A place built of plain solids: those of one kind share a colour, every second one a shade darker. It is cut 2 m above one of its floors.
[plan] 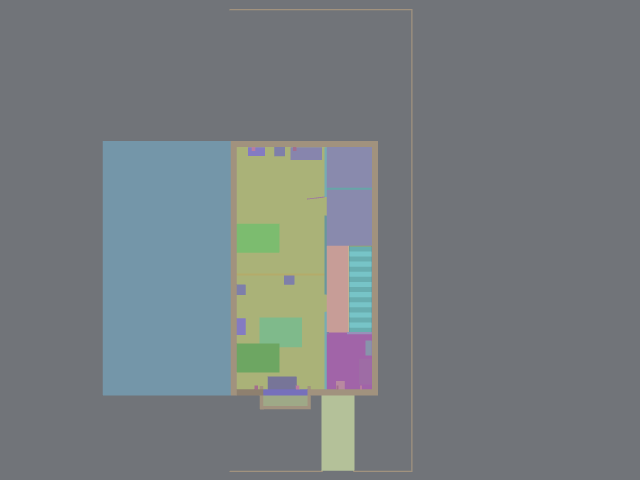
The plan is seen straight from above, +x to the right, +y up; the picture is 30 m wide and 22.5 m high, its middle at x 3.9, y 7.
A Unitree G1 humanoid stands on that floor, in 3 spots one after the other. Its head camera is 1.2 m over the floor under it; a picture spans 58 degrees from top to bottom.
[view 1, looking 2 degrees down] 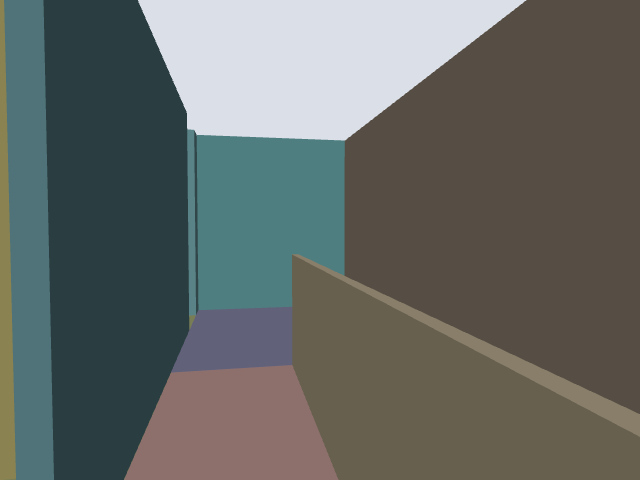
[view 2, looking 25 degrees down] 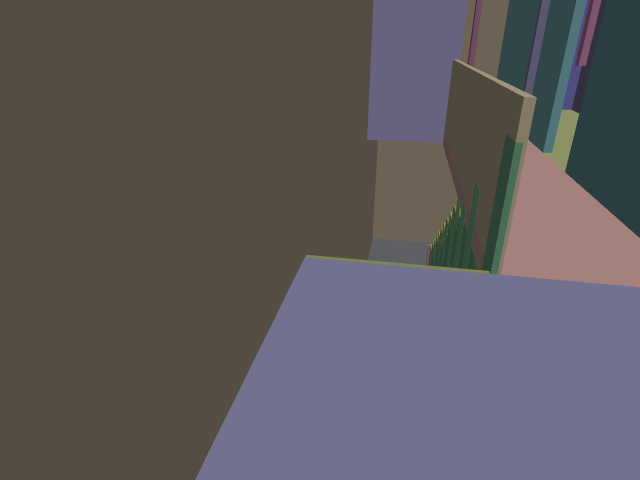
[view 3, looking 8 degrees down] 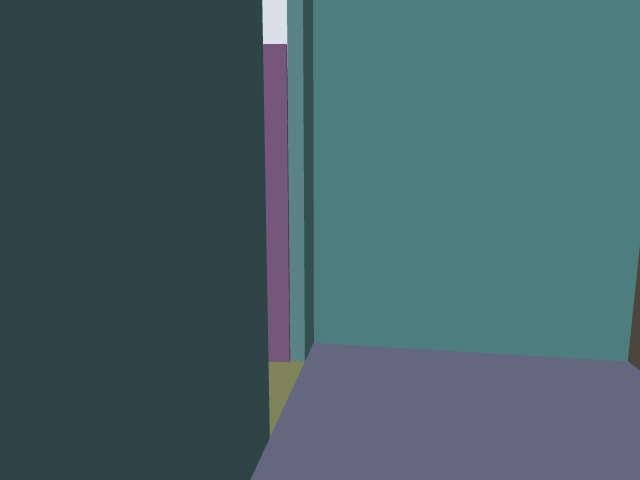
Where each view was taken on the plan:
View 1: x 4.74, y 3.09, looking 79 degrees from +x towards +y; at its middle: bath_wall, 6.39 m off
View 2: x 5.80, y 9.00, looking -79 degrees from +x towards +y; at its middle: wall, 3.09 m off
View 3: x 4.74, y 6.33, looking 99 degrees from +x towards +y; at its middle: bath_wall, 3.09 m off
